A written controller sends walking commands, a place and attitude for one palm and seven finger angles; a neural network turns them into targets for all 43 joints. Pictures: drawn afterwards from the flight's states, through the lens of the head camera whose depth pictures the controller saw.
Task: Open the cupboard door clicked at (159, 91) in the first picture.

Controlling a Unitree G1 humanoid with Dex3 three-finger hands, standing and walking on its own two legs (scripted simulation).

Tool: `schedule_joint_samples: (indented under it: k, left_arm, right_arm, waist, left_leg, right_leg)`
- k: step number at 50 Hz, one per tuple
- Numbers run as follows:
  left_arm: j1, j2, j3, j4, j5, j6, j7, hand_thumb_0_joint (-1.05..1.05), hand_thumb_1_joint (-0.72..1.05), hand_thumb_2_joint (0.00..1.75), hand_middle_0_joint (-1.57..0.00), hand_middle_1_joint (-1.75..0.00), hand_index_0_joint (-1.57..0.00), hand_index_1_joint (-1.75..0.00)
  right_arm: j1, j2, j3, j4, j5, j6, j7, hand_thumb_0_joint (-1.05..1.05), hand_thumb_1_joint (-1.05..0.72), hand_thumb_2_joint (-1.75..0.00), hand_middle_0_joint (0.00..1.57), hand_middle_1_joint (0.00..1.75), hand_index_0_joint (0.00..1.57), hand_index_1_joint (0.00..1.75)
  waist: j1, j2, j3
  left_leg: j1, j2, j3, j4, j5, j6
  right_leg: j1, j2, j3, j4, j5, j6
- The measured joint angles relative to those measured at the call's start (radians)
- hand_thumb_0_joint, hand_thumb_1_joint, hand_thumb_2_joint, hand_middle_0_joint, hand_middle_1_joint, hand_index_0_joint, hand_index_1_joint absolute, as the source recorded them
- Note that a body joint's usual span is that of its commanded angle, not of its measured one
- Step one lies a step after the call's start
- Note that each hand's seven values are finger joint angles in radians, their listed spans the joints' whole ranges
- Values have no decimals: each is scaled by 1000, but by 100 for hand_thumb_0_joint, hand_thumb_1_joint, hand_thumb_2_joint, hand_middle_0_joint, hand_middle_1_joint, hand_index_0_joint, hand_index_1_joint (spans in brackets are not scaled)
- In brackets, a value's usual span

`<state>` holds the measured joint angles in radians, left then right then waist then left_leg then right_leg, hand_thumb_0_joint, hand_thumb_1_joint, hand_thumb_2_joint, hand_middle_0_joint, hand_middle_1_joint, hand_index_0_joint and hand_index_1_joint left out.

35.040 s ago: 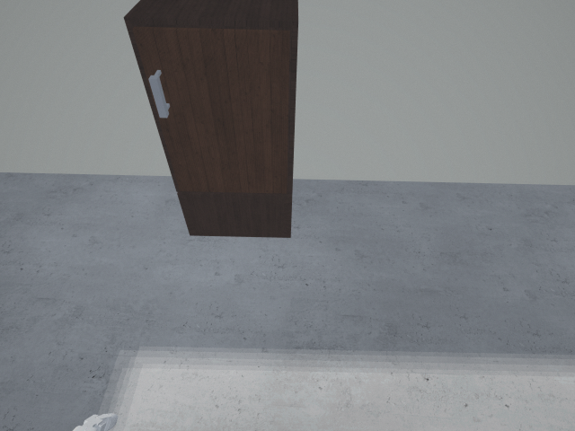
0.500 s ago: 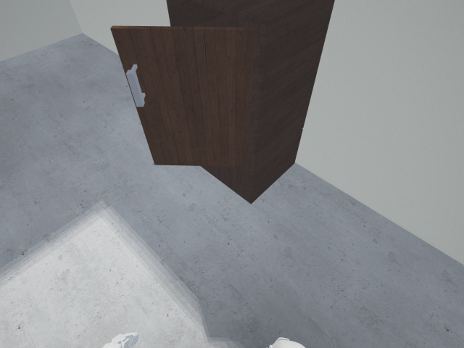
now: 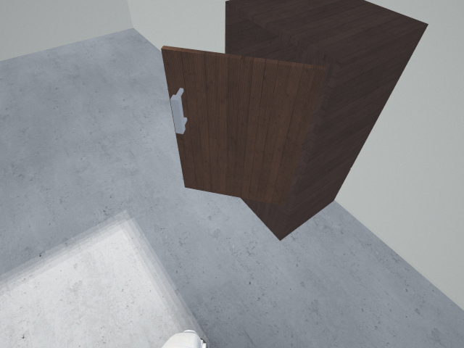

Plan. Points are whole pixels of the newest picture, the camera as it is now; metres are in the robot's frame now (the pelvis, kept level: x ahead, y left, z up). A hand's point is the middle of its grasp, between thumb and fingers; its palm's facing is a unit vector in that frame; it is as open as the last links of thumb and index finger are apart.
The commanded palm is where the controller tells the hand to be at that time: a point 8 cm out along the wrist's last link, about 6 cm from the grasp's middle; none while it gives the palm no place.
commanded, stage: take the last steps up to it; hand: left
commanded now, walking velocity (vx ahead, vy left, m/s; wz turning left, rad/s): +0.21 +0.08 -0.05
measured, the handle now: (180, 110) +0.72 +0.24 -0.05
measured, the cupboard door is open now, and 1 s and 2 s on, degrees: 41 41 41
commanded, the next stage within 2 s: come to a stop and stand still in 0.18 s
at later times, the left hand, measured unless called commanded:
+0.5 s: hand (143, 299) +0.22 +0.22 -0.17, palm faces -0.07 -0.97 -0.22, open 7.3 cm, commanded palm none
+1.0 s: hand (140, 328) +0.17 +0.21 -0.18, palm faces +0.01 -0.98 -0.19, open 7.3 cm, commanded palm none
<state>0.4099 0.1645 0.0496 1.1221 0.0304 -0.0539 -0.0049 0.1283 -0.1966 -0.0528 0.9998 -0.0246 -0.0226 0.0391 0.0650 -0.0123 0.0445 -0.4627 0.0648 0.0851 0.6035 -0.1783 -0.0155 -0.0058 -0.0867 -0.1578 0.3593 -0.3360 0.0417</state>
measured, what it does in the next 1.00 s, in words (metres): walks ahead: left foot, then right foot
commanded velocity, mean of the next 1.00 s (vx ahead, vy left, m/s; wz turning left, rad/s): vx -0.05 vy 0.00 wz -0.02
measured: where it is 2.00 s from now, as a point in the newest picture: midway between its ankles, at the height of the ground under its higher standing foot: outside the picture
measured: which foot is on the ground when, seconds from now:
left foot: up 0.00-0.02, down 0.04-1.00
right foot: down 0.00-0.04, up 0.06-0.40, down 0.42-1.00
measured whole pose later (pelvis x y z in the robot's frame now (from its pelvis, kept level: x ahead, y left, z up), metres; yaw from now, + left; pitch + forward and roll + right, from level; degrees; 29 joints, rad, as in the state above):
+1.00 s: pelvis +0.12 +0.03 +0.00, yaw -2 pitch -1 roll +0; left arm 0.21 0.18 0.03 1.04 0.02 0.03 0.03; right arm 0.26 -0.15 -0.03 1.08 -0.02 0.02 -0.02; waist 0.01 -0.03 0.04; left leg -0.19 0.02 0.13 0.46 -0.26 0.03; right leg -0.25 -0.01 -0.10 0.46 -0.20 -0.04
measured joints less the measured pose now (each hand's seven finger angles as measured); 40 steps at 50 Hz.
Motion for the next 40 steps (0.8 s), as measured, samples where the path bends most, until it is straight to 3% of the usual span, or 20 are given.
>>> schedule_joint_samples:
  k: [2, 3, 5, 7, 9, 12, 15, 18, 21, 28, 40]
  left_arm:
    - [32, -5, -1, 8, -2, 9, -1, 0, 91, 90, -20, -30, -20, -30]
    - [36, -6, -2, 13, -5, 17, -2, 1, 91, 90, -20, -30, -20, -30]
    - [12, 4, -5, 14, -8, 39, 0, 1, 91, 90, -20, -30, -20, -30]
    - [-20, 10, -2, 3, -6, 49, 3, 1, 91, 90, -20, -30, -20, -30]
    - [-60, 13, 0, -20, -2, 52, 1, 1, 91, 90, -20, -30, -20, -30]
    - [-114, 7, 1, -64, -1, 48, 0, 1, 91, 90, -20, -30, -20, -30]
    - [-160, 2, 1, -96, 1, 48, 4, 1, 91, 90, -20, -30, -20, -30]
    - [-202, 17, 0, -116, -2, 48, 10, 1, 93, 90, -20, -30, -20, -30]
    - [-227, 34, -5, -129, -5, 38, 15, 1, 93, 90, -20, -30, -20, -30]
    - [-266, 20, -33, -118, -15, 61, 22, 1, 91, 90, -20, -30, -20, -30]
    - [-258, 8, -21, -136, -10, 90, 34, 1, 90, 90, -20, -30, -20, -30]
  right_arm:
    - [-16, -4, 9, -20, -4, -20, -1, 0, -91, -90, 19, 29, 19, 30]
    - [-25, -3, 9, -29, -8, -34, -7, 0, -91, -90, 19, 29, 19, 30]
    - [-35, 14, 16, -39, -9, -42, -23, 0, -91, -90, 20, 29, 19, 30]
    - [-24, 31, 27, -40, -7, -41, -34, 0, -91, -90, 20, 29, 19, 30]
    - [-3, 45, 36, -32, -5, -38, -43, 0, -91, -90, 20, 29, 19, 30]
    - [34, 49, 25, -16, 5, -43, -62, -1, -93, -90, 20, 30, 20, 30]
    - [70, 28, 24, 6, -2, -38, -62, -2, -94, -90, 20, 30, 20, 30]
    - [109, 23, 30, 35, -5, -26, -64, -1, -94, -90, 20, 30, 20, 30]
    - [143, 35, 38, 70, 2, -9, -68, -1, -93, -90, 20, 30, 20, 30]
    - [153, 52, 39, 102, 13, 27, -64, 0, -91, -90, 20, 29, 19, 30]
    - [118, 40, 13, 64, 10, 59, -66, 0, -90, -90, 20, 30, 20, 30]
  waist:
    - [6, -1, -2]
    - [0, -1, 2]
    - [0, -28, 26]
    - [-1, -43, 28]
    - [-5, -45, 28]
    - [-17, -36, 21]
    - [-36, -23, 9]
    - [-57, -20, 4]
    - [-65, -37, -2]
    - [-102, -9, 3]
    - [-87, -4, 32]
  left_leg:
    - [68, -14, 10, -83, 20, 21]
    - [62, -17, 13, -65, 74, 39]
    - [60, -37, 34, 6, 12, 63]
    - [87, -50, 51, -6, -32, 74]
    - [122, -61, 60, -54, -26, 74]
    - [176, -79, 73, -131, -9, 85]
    - [221, -90, 82, -181, -8, 92]
    - [248, -96, 84, -184, -28, 87]
    - [249, -102, 90, -126, -82, 72]
    - [272, -71, 80, -136, -106, 51]
    - [245, -46, 69, -63, -133, 37]
  right_leg:
    - [-20, -18, 9, 105, -71, 14]
    - [-62, -27, 18, 224, -118, 1]
    - [-181, -30, 83, 520, -183, -32]
    - [-300, -20, 104, 718, -165, -47]
    - [-390, -15, 98, 785, -113, -50]
    - [-466, -12, 88, 735, -57, -47]
    - [-470, -7, 75, 585, -30, -44]
    - [-418, 8, 78, 410, 9, -39]
    - [-320, 19, 102, 214, 127, -41]
    - [-289, 56, 93, 184, 81, -68]
    - [-297, 73, 80, 219, 69, -88]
